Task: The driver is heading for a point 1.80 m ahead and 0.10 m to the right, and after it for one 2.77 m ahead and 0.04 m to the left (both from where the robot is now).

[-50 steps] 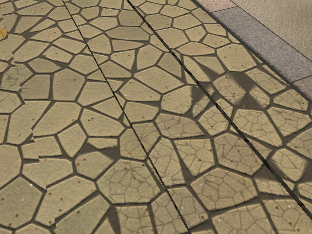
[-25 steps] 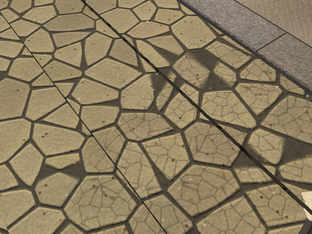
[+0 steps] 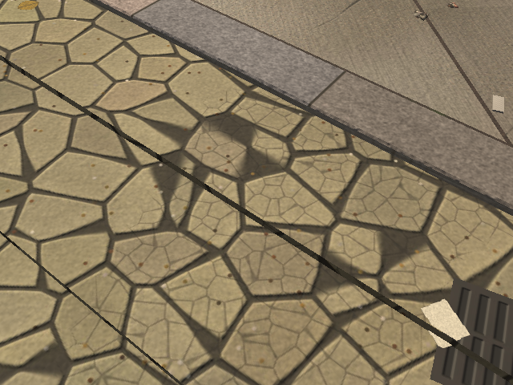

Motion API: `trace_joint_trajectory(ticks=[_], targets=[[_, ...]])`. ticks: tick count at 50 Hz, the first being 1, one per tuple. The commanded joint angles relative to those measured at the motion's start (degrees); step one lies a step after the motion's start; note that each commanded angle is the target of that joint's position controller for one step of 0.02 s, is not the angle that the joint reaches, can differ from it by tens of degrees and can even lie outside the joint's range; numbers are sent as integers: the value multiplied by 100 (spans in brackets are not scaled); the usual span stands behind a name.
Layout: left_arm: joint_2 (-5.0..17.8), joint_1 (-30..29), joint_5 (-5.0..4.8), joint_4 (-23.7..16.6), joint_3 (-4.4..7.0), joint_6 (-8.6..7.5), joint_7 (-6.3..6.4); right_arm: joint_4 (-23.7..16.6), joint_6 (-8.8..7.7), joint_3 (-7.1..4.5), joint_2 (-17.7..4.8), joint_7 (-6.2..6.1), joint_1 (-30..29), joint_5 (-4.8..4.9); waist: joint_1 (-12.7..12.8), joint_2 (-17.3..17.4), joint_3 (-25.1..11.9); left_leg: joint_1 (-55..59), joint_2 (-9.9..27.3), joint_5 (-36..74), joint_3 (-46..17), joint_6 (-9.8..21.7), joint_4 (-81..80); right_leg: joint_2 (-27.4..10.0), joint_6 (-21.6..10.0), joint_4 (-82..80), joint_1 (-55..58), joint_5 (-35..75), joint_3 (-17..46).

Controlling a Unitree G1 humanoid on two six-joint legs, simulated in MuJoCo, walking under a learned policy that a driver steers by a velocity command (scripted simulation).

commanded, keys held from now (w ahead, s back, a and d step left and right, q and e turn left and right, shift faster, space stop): e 0.22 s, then no key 0.28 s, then w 0.50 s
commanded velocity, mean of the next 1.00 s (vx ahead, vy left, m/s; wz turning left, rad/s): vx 0.15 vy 0.00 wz -0.27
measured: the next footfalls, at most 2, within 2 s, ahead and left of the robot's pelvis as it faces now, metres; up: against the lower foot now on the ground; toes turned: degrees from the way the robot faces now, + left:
right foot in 0.42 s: +0.00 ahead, -0.11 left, +0.00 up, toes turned -12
left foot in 0.90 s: +0.15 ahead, +0.07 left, +0.00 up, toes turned -11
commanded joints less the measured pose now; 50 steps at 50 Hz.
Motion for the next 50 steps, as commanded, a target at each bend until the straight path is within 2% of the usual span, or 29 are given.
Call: trace_joint_trajectory(ticks=[1, 2, 3, 4, 7, 10, 14, 18, 20, 21, 22, 23, 24, 25, 26, 27, 28, 30, 31, 36, 40, 42, 44, 45, 46, 47, 48, 49, 50], targets=[[782, 222, 114, -264, 214, -65, 2, -529, -84, -158, -677, 26, -428, -29, 209, 553, -38, -23, 1941, 1501, -1471, 1010, -1208, -434, 188, 2322, -470, -599, -346], [722, 392, 103, -186, 204, -3, -43, -590, -93, -136, -617, 39, -534, -14, 272, 685, -122, 180, 1600, 1848, -956, 833, -1060, -435, 226, 2685, -513, -362, -411], [697, 485, 73, -140, 189, 52, -104, -636, -92, -130, -607, 24, -508, -25, 224, 902, -192, 395, 1454, 2272, -648, 790, -938, -440, 284, 2981, -638, -289, -515], [685, 421, 39, -165, 169, 83, -149, -636, -91, -129, -605, 32, -358, -31, 129, 923, -246, 604, 1416, 2658, -475, 804, -835, -476, 353, 3053, -731, -267, -595], [580, -70, -19, -364, 87, 123, -215, -519, -91, -197, -697, 51, 206, -28, -211, 943, -265, 1347, 1531, 3088, -344, 901, -663, -631, 506, 2630, -1094, -264, -724], [510, -319, -27, -486, 29, 165, -252, -428, -104, -278, -810, 68, 483, -33, -368, 1071, -302, 1694, 1726, 3215, -302, 978, -581, -760, 530, 2024, -1055, -395, -824], [324, -458, -53, -608, -85, 174, -244, -385, -134, -327, -878, 162, 420, -41, -356, 1158, -347, 1234, 1810, 3235, -86, 1019, -485, -864, 346, 963, -142, -628, -1043], [291, -308, -98, -610, -147, 116, -157, -279, -92, -360, -960, 260, 340, -20, -259, 1337, -444, 934, 1783, 3440, -30, 952, -141, -752, 75, -340, 766, -450, -1331], [265, -4, 4, -493, -193, -2, -101, -197, -27, -347, -923, 266, 309, 77, 27, 987, -464, 420, 1577, 2729, 210, 541, 347, -810, -75, -2200, 1763, 1133, -1240], [612, 103, 133, -501, -149, -99, -59, -223, -14, -272, -640, 278, 545, 75, -15, 70, -743, -366, 1271, 1311, 504, 159, 1105, -1708, -210, -2633, 2712, 1555, -58], [1114, -176, 52, -675, -106, -173, -28, -478, 14, -93, -48, 293, 589, 40, -220, -1172, -600, -1395, 434, -1970, 902, -239, 1673, -3239, -892, -2454, 2710, 3973, 1539], [775, 199, -18, -491, -155, -224, 19, -336, 148, -178, -426, 218, 350, 39, 153, -636, -698, -815, 596, -2289, 262, -272, 2214, -3220, -1441, -2108, 2162, 4412, 1069], [546, -135, -7, -478, -251, -237, 49, -312, 201, -183, -437, 227, 388, 106, -69, -750, -443, -878, 559, -2112, 210, -273, 2389, -2953, -1492, -2194, 1966, 3981, 746], [341, -499, 13, -502, -325, -221, 71, -207, 205, -210, -519, 240, 368, 88, -169, -619, -154, -908, 593, -1739, 149, -287, 2322, -2591, -1251, -2352, 1744, 3375, 428], [390, -511, 15, -467, -320, -209, 103, -151, 183, -254, -631, 276, 414, -3, -183, -742, -178, -1005, 526, -1451, 287, -301, 2315, -2304, -1076, -2517, 1903, 2588, 309], [477, -263, 8, -359, -290, -202, 112, -59, 161, -284, -711, 326, 539, -96, -112, -805, -230, -1132, 453, -1313, 402, -332, 2494, -2193, -1089, -2639, 2109, 2124, 305], [520, -12, -5, -252, -273, -198, 95, -12, 142, -296, -712, 377, 541, -131, -39, -660, -242, -1306, 438, -1203, 418, -337, 2598, -2174, -1107, -2808, 2266, 1289, 375], [544, 202, -8, -111, -249, -231, 59, -21, 105, -296, -624, 473, 352, -106, 41, -549, 30, -1703, 459, -997, 429, -329, 2562, -2196, -1135, -3188, 2349, -248, 606], [550, 248, 4, -63, -238, -264, 48, -45, 80, -296, -590, 504, 230, -90, 59, -530, 181, -1861, 470, -908, 433, -330, 2498, -2218, -1157, -3317, 2342, -575, 689], [551, 464, 14, 128, -180, -493, 29, -67, -102, -263, -373, 533, -38, -85, 83, -430, 269, -1838, 535, -657, 469, -280, 1826, -2312, -1298, -3456, 2220, -536, 650], [640, 550, 7, 216, -126, -581, -13, -137, -176, -237, -311, 518, -192, -51, 83, -437, 305, -1233, 503, -716, 551, -124, 1114, -2371, -1342, -3361, 1731, -611, 581], [692, 445, -14, 216, -101, -597, -45, -98, -210, -233, -297, 483, 3, -21, -71, -373, 341, -463, 427, -531, 654, 17, 653, -2348, -1271, -3215, 1184, -649, 487], [630, 326, -42, 223, -110, -590, -53, 190, -290, -254, -287, 412, 772, -42, -483, -10, 229, 1047, 189, -188, 801, 96, -13, -2062, -1085, -2543, 289, -687, 196], [384, 308, 15, 209, -193, -620, -53, 394, -368, -313, -457, 339, 1428, -50, -768, 370, 14, 1997, 418, -544, 393, 141, -315, -1724, -918, -1648, -254, -436, -134], [-185, 163, -14, -18, -361, -665, -88, 434, -448, -430, -1075, 268, 2064, -156, -1023, 1665, -324, 2620, 1948, -2391, -1803, 449, -1416, -972, -583, 484, -1050, -443, -1005], [162, 202, 62, -59, -261, -655, -69, 530, -428, -516, -1423, 292, 2203, -84, -849, 1709, -75, 2160, 2678, -3580, -3617, 919, -2160, -620, -547, 1774, -1864, -970, -1054], [412, 282, 140, 7, -191, -637, -90, 412, -411, -417, -1040, 331, 1648, -40, -485, 872, 373, 1614, 2541, -3661, -3288, 999, -2081, -1053, -619, 2423, -1946, -509, -655], [394, 335, 125, 106, -187, -646, -177, 295, -440, -325, -718, 383, 1158, 5, -250, 604, 525, 1257, 2204, -3073, -2657, 913, -2017, -1268, -602, 2507, -1858, 46, -653], [334, 416, 90, 177, -196, -643, -231, 253, -481, -271, -554, 411, 929, 5, -121, 568, 461, 1114, 1895, -2299, -2052, 774, -2068, -1412, -531, 2432, -1680, 405, -724]])
Keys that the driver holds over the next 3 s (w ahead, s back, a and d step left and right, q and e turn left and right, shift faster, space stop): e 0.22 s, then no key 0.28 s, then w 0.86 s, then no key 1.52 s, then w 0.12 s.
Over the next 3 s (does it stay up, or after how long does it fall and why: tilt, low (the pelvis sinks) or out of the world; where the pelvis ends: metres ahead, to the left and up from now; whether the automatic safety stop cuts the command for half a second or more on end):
stays up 0.47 -0.10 0.03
